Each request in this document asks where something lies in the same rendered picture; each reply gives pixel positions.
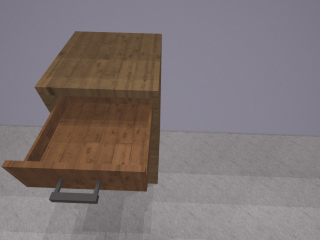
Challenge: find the handle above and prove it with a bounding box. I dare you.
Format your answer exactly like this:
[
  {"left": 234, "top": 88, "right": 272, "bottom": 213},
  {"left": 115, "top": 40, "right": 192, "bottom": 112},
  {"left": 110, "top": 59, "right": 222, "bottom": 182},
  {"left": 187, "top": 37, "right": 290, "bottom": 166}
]
[{"left": 49, "top": 179, "right": 101, "bottom": 204}]

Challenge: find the drawer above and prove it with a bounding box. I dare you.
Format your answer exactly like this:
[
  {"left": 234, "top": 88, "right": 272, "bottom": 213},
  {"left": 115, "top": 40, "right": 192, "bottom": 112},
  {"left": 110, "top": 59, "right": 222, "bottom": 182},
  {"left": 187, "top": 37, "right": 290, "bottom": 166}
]
[{"left": 1, "top": 95, "right": 153, "bottom": 192}]

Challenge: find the cabinet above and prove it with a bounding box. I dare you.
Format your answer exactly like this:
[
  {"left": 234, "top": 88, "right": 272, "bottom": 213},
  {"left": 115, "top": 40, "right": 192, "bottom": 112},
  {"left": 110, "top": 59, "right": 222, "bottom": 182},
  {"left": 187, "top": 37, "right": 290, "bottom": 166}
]
[{"left": 35, "top": 31, "right": 162, "bottom": 184}]

